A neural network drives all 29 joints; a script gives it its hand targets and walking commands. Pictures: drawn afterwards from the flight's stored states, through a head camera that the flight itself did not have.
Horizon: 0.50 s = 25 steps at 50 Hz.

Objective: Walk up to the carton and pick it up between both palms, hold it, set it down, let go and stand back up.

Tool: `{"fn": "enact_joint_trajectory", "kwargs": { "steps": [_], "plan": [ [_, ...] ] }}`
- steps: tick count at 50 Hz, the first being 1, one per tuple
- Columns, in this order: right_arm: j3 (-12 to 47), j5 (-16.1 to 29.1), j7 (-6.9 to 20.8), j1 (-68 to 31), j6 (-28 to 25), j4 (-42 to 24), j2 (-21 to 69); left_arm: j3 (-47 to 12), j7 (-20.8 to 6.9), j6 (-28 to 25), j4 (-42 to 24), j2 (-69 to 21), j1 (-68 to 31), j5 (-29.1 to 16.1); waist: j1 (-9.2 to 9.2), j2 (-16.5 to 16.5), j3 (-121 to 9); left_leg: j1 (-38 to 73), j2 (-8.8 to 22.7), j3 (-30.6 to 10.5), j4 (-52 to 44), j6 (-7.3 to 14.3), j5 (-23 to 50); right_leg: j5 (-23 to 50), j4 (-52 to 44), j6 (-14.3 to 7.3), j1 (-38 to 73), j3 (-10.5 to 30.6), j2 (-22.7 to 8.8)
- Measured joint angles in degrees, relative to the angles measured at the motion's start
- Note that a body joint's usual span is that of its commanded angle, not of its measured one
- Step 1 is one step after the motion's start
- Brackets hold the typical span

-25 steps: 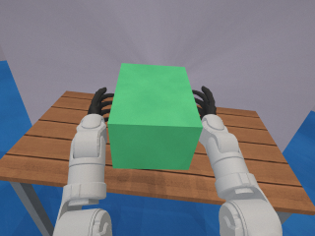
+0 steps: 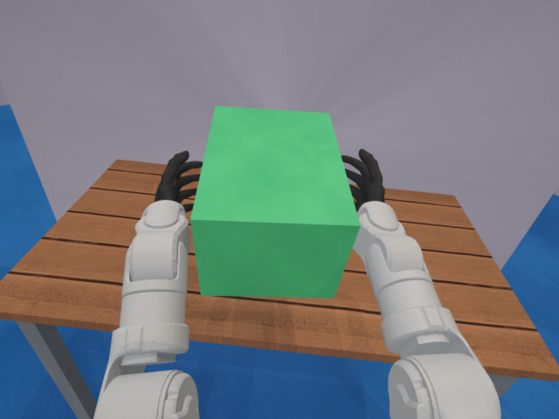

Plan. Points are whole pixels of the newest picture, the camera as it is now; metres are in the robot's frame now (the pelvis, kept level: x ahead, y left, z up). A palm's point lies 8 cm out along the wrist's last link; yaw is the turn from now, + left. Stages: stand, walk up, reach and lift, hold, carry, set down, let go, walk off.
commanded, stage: set down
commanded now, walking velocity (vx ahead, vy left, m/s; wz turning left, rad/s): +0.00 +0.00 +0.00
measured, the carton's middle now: (270, 195) +0.40 +0.02 +0.18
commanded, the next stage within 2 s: none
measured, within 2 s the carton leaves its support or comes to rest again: neither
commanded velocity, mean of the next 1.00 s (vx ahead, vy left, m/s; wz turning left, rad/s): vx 0.00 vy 0.00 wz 0.00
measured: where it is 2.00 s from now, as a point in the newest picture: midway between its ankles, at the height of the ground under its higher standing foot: outside the picture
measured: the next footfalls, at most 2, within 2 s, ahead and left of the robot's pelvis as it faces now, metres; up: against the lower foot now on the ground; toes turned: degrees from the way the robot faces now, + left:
none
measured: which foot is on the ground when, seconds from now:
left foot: down 0.00-1.00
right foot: down 0.00-1.00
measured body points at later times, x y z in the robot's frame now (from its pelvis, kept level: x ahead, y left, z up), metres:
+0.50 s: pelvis +0.02 -0.01 +0.00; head +0.00 +0.03 +0.45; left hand +0.42 +0.15 +0.16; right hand +0.42 -0.13 +0.16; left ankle +0.08 +0.16 -0.74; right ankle +0.02 -0.09 -0.74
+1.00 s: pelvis +0.02 -0.01 +0.00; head +0.00 +0.03 +0.45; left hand +0.41 +0.14 +0.11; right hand +0.41 -0.14 +0.12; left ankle +0.08 +0.16 -0.74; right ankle +0.02 -0.09 -0.74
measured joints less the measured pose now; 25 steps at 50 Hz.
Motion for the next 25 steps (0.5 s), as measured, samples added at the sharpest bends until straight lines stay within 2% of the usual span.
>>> {"fn": "enact_joint_trajectory", "kwargs": {
  "steps": [3,9,12,19,25],
  "plan": [
    [0.0,-0.2,0.3,0.0,-2.1,0.1,0.0,0.0,-0.4,-2.2,0.1,0.0,0.0,0.6,0.00,0.0,0.0,0.0,0.0,0.0,-0.1,0.0,0.0,0.0,0.0,0.0,0.0,0.0,0.0],
    [-0.1,-5.5,1.3,0.0,-6.1,2.2,0.6,1.0,-3.3,-6.6,2.3,0.0,0.0,4.6,0.00,-0.7,1.0,0.5,0.0,0.0,-0.7,0.5,0.0,-0.3,0.0,0.0,0.2,0.0,0.0],
    [-0.3,-6.9,1.4,0.0,-8.5,4.0,0.9,1.4,-3.5,-8.5,3.5,0.0,0.0,5.0,0.00,-1.1,1.7,0.6,0.0,0.0,-1.0,0.4,0.0,-0.5,0.0,0.0,0.1,0.0,0.0],
    [-0.3,-7.1,1.4,0.8,-13.0,5.4,1.1,1.5,-3.5,-11.4,3.9,0.0,0.4,5.0,0.00,-1.1,2.6,0.6,0.0,0.0,-2.1,-0.4,0.0,-0.8,-0.7,-0.1,0.0,0.0,-0.1],
    [-0.3,-7.1,1.4,1.8,-14.5,5.5,1.4,1.5,-3.5,-12.8,3.9,-0.4,1.4,5.1,0.00,-1.0,3.0,0.6,0.0,0.0,-2.9,-0.5,-0.1,-0.9,-1.4,-0.2,0.0,0.0,-0.1]
  ]
}}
